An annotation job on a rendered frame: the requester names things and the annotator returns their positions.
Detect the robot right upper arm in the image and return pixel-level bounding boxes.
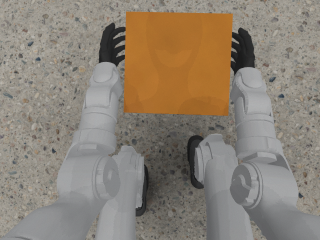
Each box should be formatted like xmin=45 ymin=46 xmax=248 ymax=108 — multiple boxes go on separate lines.
xmin=230 ymin=161 xmax=320 ymax=240

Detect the left robot forearm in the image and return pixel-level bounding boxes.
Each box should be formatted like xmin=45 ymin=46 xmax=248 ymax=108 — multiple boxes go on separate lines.
xmin=56 ymin=62 xmax=123 ymax=192

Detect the carton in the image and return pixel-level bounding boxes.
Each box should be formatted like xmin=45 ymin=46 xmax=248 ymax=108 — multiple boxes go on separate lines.
xmin=123 ymin=11 xmax=233 ymax=116

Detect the robot right thigh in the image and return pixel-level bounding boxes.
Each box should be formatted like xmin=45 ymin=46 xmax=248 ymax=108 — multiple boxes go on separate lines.
xmin=194 ymin=141 xmax=254 ymax=240

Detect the robot left upper arm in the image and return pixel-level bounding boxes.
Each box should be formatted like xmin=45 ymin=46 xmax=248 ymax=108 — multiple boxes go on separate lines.
xmin=0 ymin=154 xmax=121 ymax=240

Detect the right robot forearm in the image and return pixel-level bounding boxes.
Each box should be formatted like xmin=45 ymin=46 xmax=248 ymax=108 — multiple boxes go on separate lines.
xmin=230 ymin=67 xmax=299 ymax=199

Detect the left robot hand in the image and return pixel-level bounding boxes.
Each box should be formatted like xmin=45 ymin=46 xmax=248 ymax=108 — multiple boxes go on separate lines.
xmin=98 ymin=22 xmax=126 ymax=67

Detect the right robot hand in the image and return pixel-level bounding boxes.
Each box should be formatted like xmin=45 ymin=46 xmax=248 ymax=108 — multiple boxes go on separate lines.
xmin=230 ymin=27 xmax=255 ymax=76

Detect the robot left shin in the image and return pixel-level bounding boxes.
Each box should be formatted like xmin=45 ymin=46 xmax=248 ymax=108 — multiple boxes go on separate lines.
xmin=112 ymin=145 xmax=143 ymax=207

